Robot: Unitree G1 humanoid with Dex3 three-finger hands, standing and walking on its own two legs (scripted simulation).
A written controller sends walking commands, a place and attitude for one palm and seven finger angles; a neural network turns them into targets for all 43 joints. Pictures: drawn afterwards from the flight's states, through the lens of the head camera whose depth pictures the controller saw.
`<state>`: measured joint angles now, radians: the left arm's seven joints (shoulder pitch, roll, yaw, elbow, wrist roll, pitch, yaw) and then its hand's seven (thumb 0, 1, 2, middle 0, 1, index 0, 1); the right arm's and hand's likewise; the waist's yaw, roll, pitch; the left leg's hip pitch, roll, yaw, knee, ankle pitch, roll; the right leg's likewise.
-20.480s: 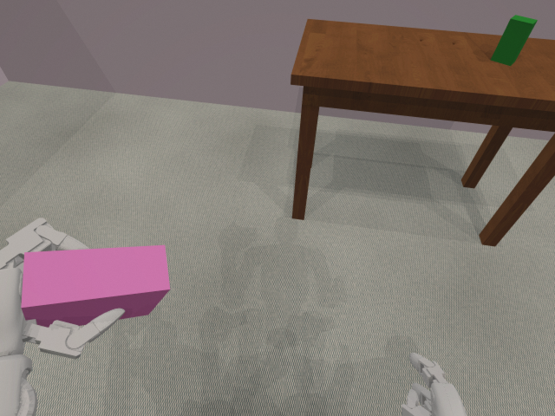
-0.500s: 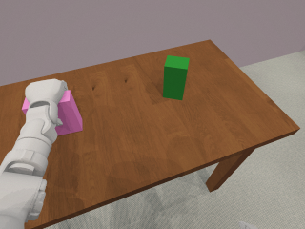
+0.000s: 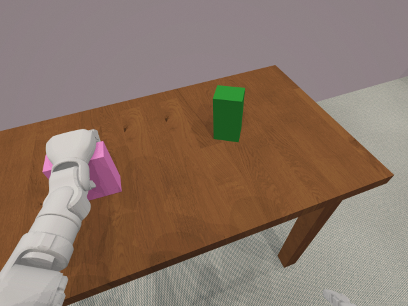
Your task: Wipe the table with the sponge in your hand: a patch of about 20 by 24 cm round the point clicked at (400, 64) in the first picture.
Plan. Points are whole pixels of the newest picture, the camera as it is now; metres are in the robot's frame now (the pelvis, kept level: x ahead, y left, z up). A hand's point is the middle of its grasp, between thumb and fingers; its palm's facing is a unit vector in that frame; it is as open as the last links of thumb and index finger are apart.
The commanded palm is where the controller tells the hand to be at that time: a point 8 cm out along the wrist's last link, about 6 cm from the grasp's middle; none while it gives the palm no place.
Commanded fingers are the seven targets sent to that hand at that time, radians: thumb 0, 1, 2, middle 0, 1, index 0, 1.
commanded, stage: wipe back along the middle lane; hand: left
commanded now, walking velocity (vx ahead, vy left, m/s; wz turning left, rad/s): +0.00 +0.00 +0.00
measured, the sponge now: (90, 179) +0.37 +0.29 +0.02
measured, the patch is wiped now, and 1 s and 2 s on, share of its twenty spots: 0.40 0.60 0.75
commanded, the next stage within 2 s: slide across to the third lane in 1.18 s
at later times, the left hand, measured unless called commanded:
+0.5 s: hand (85, 178) +0.34 +0.27 +0.07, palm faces -0.01 -0.01 -1.00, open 9.4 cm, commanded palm +0.30 +0.25 +0.10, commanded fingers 0.00 0.10 1.30 -1.20 -1.60 -1.20 -1.60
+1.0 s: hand (87, 199) +0.29 +0.25 +0.07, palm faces +0.03 -0.05 -1.00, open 9.4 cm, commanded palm +0.25 +0.23 +0.10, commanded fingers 0.00 0.10 1.30 -1.20 -1.60 -1.20 -1.60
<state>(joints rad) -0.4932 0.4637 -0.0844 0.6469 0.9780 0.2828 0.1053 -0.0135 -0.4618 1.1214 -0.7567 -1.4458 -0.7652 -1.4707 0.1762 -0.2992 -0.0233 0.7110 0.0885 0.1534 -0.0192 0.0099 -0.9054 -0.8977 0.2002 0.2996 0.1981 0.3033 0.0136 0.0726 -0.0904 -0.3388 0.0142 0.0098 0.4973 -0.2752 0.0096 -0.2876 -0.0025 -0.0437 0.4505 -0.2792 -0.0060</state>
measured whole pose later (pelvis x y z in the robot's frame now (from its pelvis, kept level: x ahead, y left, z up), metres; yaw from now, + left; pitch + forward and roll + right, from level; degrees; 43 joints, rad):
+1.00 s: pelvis +0.00 +0.00 +0.00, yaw +0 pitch +2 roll +0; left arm -0.11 0.37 -0.21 0.13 0.98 0.48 0.11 0.03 -0.44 1.10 -0.71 -1.49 -0.76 -1.47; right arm 0.03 -0.27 0.03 0.63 0.09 0.14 0.01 0.01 -0.90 -0.90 0.20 0.30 0.20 0.30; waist 0.09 0.09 -0.09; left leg -0.24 0.00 0.02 0.48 -0.28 0.01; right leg -0.21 -0.01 -0.03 0.47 -0.30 -0.01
